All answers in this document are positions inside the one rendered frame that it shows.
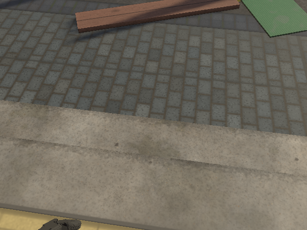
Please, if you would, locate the left robot hand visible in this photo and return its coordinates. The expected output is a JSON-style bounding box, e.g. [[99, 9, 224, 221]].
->
[[38, 218, 82, 230]]

